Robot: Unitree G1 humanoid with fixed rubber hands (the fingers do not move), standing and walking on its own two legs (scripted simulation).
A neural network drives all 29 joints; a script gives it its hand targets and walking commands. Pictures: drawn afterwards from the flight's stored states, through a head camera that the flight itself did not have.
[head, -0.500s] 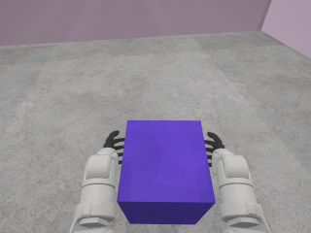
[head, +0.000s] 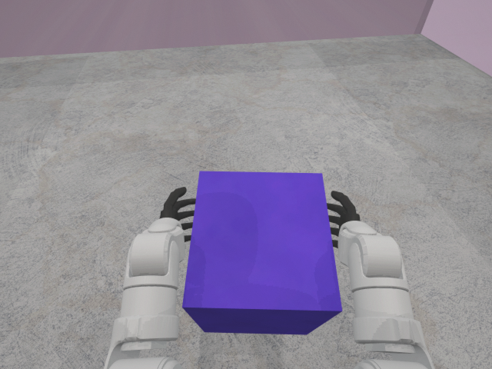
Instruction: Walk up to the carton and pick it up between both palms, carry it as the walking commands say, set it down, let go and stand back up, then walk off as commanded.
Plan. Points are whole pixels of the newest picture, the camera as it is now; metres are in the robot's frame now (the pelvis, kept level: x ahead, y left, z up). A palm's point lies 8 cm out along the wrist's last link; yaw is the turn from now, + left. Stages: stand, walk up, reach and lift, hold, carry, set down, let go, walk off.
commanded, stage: carry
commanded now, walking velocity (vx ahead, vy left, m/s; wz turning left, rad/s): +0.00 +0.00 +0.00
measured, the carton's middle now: (257, 260) +0.31 +0.00 +0.01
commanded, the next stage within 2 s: hold in 0.26 s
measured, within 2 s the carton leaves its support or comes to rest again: neither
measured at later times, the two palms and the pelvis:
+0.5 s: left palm (170, 260) +0.29 +0.15 +0.04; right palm (342, 263) +0.29 -0.14 +0.03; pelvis +0.00 +0.00 +0.00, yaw +3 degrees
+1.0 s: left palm (181, 254) +0.32 +0.14 +0.02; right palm (343, 245) +0.33 -0.15 +0.03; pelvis +0.02 -0.03 +0.00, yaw +3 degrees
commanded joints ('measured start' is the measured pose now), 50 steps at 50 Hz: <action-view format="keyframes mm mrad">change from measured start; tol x16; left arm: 1 -466 -887 -581 -124 -319 20 -194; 6 -334 -865 -483 -5 -221 20 -205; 9 -585 -878 -554 -177 -293 -7 -200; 11 -455 -880 -506 -60 -231 -29 -203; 12 -641 -856 -502 -18 -246 -62 -196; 14 -170 -971 -363 296 -79 -122 -226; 22 -536 -1157 -625 -37 -215 -307 -272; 32 -403 -1033 -370 359 -56 -269 -304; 41 -602 -952 -287 276 -36 -316 -356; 50 -431 -964 -287 327 29 -429 -379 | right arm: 1 -648 833 624 -225 341 7 213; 6 -455 820 507 -50 233 14 228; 12 -709 804 499 -33 243 -65 224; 14 -212 851 370 271 44 -124 270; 23 -708 957 617 -167 205 -342 349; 36 -599 1069 373 340 36 -246 368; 50 -454 1115 297 349 -5 -432 270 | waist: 1 -2 -32 -394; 13 -3 36 -384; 14 4 59 -113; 25 -88 36 -375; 38 42 -77 -30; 50 -37 -35 -226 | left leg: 1 121 134 -135 -74 15 11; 13 112 159 -149 -108 80 16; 18 474 -9 -236 -119 442 -55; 28 291 29 -288 -188 -241 -23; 50 254 -49 -192 -23 137 4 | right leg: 1 138 -158 153 -116 21 -28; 13 137 -136 127 -64 3 -11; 17 188 84 196 -89 251 -23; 37 122 6 296 -244 -230 10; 50 205 -19 325 -119 222 32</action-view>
